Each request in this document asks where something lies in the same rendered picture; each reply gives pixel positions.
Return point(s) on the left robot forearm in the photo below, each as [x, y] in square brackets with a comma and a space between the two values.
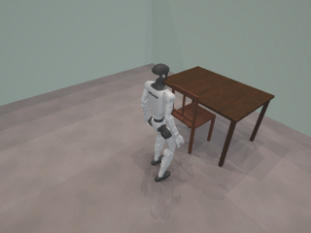
[145, 109]

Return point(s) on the table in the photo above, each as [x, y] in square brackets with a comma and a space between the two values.
[228, 98]

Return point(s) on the right robot shin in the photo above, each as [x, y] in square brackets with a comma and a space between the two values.
[165, 162]

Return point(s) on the left robot upper arm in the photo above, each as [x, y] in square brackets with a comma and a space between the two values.
[144, 99]

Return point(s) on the right robot upper arm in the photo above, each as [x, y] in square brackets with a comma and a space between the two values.
[169, 99]

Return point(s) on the left robot hand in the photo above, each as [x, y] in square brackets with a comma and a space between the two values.
[146, 118]

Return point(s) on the right robot hand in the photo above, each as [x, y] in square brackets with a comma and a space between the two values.
[179, 140]

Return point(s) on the chair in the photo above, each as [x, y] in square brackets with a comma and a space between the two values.
[192, 115]

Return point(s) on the left robot shin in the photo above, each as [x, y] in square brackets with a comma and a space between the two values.
[158, 149]

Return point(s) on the right robot forearm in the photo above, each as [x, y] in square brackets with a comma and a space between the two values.
[172, 127]

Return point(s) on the robot shin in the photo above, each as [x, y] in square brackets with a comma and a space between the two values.
[165, 162]
[158, 149]

